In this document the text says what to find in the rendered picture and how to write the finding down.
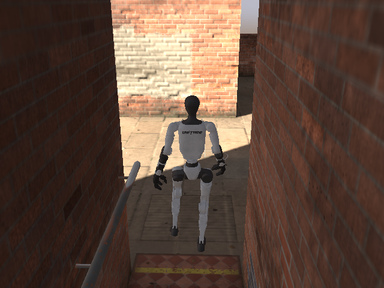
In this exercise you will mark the robot left foot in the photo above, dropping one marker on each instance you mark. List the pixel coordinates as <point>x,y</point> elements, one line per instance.
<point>174,231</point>

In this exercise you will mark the left robot upper arm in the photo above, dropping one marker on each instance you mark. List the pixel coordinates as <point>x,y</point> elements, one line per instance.
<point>173,127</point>

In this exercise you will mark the robot left hand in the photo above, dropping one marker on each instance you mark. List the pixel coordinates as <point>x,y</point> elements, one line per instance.
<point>156,181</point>

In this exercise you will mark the robot right foot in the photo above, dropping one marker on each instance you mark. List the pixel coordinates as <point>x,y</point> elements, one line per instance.
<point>201,246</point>

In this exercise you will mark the right robot upper arm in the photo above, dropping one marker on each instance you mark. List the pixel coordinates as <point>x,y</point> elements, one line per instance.
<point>210,127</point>

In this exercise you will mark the robot right hand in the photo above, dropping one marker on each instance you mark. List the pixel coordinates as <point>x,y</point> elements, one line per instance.
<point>216,166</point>

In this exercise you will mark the robot foot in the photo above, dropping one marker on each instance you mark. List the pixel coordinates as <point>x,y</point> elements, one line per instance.
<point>174,231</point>
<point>201,246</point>

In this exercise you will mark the left robot forearm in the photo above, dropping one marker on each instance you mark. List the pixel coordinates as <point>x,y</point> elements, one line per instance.
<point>161,163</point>

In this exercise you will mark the right robot forearm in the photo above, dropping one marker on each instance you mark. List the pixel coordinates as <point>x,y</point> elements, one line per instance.
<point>220,158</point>

